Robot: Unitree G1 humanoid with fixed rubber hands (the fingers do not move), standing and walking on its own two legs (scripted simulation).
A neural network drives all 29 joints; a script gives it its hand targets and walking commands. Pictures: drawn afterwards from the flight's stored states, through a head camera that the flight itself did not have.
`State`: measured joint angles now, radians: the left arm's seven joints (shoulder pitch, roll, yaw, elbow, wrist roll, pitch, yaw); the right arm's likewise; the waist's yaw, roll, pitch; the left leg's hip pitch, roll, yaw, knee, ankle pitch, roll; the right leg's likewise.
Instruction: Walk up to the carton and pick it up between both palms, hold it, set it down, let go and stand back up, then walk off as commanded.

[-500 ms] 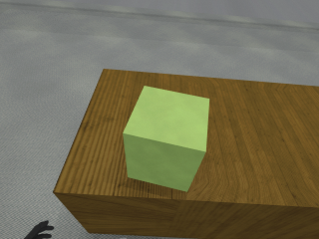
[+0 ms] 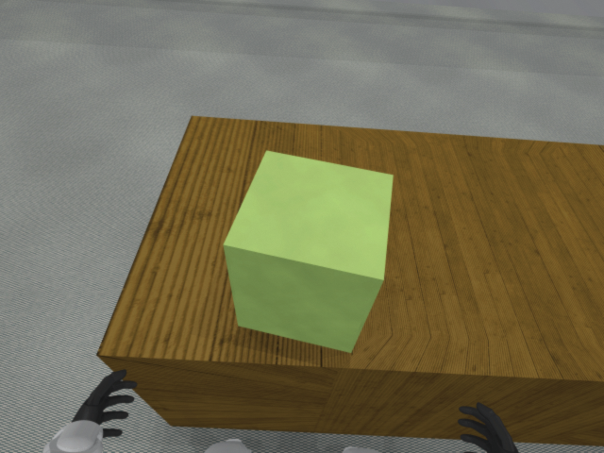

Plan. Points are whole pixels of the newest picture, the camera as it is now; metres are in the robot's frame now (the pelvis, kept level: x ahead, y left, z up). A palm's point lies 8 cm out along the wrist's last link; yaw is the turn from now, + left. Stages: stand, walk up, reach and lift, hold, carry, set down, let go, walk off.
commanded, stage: reach and lift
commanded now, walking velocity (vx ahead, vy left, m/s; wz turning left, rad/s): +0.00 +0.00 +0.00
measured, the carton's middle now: (310, 255) +0.43 -0.01 -0.04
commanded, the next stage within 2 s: none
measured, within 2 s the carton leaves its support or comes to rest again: neither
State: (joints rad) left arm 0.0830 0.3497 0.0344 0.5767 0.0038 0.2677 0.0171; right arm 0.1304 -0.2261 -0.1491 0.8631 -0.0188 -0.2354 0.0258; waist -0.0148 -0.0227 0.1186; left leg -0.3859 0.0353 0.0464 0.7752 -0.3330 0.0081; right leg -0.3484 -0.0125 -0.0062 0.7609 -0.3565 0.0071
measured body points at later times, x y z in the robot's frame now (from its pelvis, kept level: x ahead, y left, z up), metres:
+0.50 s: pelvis +0.00 +0.02 +0.02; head +0.02 +0.05 +0.47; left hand +0.19 +0.29 -0.05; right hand +0.17 -0.20 -0.06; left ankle +0.05 +0.11 -0.71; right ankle +0.03 -0.13 -0.71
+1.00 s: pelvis +0.01 +0.03 +0.02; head +0.03 +0.06 +0.47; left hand +0.22 +0.27 -0.02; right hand +0.19 -0.19 -0.03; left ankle +0.05 +0.11 -0.71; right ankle +0.03 -0.13 -0.71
